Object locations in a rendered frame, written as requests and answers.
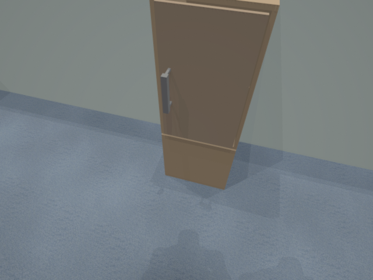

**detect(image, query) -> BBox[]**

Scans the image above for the cupboard door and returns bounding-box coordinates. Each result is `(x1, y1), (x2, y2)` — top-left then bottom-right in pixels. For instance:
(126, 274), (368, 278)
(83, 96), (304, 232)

(154, 0), (269, 149)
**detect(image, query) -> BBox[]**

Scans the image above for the handle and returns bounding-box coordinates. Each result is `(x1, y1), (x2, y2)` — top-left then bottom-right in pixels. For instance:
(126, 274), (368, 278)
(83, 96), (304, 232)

(160, 68), (172, 114)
